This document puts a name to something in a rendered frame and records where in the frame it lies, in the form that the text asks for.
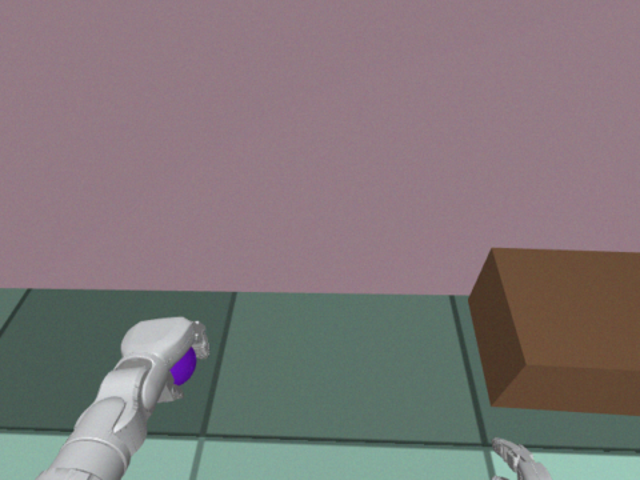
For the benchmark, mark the left robot hand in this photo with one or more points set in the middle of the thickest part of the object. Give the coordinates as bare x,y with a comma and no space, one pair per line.
169,339

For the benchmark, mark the left robot arm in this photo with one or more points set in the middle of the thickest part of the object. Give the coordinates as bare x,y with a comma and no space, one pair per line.
114,427

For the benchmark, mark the right robot hand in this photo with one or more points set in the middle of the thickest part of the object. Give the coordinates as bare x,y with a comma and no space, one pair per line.
520,460

